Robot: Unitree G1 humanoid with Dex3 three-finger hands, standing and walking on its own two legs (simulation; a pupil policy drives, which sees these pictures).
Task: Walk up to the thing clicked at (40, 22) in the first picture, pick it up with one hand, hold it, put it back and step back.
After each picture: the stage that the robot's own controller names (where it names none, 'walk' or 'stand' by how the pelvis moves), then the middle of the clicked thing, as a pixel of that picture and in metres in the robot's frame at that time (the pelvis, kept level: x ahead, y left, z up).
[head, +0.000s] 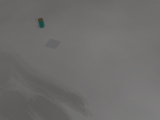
stand; (41, 23) +1.71 +0.59 -0.72
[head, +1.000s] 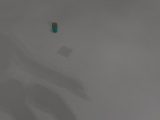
walk; (54, 27) +1.61 +0.31 -0.70
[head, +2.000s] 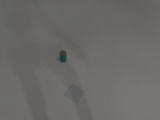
walk; (63, 56) +1.03 +0.19 -0.71
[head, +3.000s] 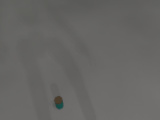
walk; (59, 102) +0.58 +0.21 -0.71
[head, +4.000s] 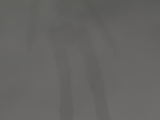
walk; out of the picture +0.34 +0.23 -0.71
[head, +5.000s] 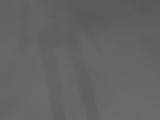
stand; out of the picture +0.29 +0.19 -0.72
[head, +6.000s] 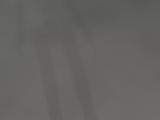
stand; out of the picture +0.28 +0.19 -0.72
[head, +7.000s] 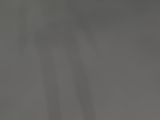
stand; out of the picture +0.28 +0.21 -0.73
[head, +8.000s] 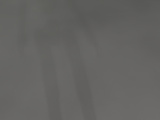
stand; out of the picture +0.27 +0.21 -0.73
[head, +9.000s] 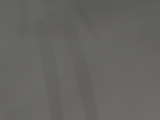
go down; out of the picture +0.28 +0.20 -0.72
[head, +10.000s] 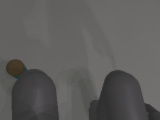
go down; (17, 69) +0.35 +0.26 -0.28
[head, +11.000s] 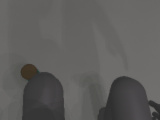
close in; (31, 73) +0.35 +0.25 -0.29
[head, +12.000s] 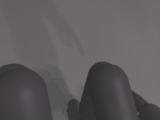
close in; out of the picture +0.32 +0.28 -0.21
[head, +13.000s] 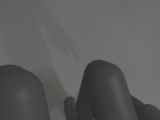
close; out of the picture +0.33 +0.29 -0.21
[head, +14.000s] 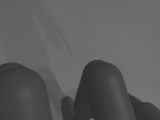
lift; out of the picture +0.32 +0.28 -0.21
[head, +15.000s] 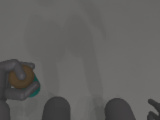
lift; (26, 82) +0.31 +0.20 +0.00
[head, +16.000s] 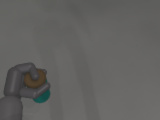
hold; (38, 86) +0.32 +0.18 +0.01
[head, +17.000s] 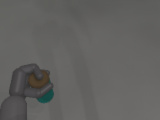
hold; (42, 87) +0.32 +0.17 +0.00
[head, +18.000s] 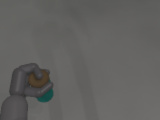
hold; (42, 86) +0.33 +0.17 +0.00
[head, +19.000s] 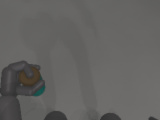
crouch; (33, 82) +0.34 +0.19 -0.07
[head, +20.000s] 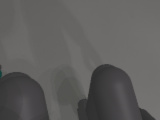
lower; out of the picture +0.36 +0.27 -0.18
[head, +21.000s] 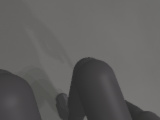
lower; out of the picture +0.37 +0.29 -0.21
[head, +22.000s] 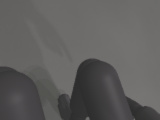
lower; out of the picture +0.36 +0.30 -0.21
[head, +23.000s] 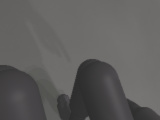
lower; out of the picture +0.36 +0.30 -0.21
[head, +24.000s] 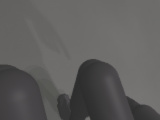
lower; out of the picture +0.35 +0.30 -0.22
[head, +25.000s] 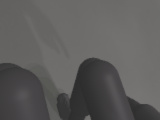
withdraw; out of the picture +0.34 +0.28 -0.22
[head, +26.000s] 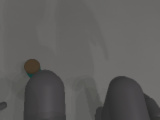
walk; (33, 69) +0.38 +0.24 -0.29
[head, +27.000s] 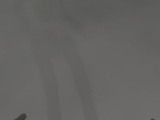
stand; out of the picture +0.30 +0.18 -0.65
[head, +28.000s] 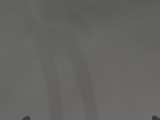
stand; out of the picture +0.33 +0.21 -0.66
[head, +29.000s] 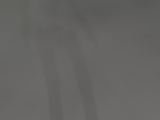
stand; out of the picture +0.33 +0.19 -0.69
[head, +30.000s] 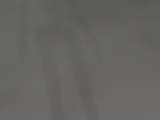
walk; out of the picture +0.35 +0.19 -0.72
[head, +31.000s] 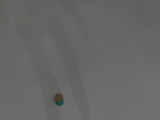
walk; (59, 99) +0.47 +0.17 -0.71
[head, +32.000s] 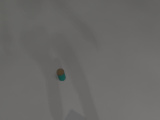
walk; (61, 74) +0.72 +0.26 -0.70
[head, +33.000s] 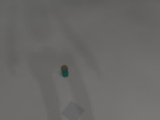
stand; (64, 71) +0.94 +0.23 -0.71
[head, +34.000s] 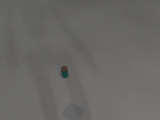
stand; (64, 72) +0.93 +0.22 -0.73
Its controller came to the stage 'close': yes
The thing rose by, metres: 0.70
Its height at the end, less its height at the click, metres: +0.00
